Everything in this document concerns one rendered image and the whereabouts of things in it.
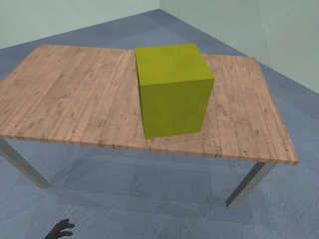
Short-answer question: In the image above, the carton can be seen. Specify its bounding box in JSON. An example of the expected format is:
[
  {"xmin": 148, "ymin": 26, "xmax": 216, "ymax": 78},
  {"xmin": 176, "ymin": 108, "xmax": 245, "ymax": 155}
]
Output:
[{"xmin": 135, "ymin": 43, "xmax": 215, "ymax": 139}]

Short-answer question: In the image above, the left robot hand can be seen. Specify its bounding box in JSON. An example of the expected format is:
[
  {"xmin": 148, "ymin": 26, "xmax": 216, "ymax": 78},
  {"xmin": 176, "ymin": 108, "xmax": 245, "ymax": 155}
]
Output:
[{"xmin": 44, "ymin": 218, "xmax": 75, "ymax": 239}]

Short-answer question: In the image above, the table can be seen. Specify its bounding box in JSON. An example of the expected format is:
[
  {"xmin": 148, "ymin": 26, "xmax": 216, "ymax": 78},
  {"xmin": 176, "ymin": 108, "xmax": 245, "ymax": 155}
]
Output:
[{"xmin": 0, "ymin": 44, "xmax": 300, "ymax": 209}]

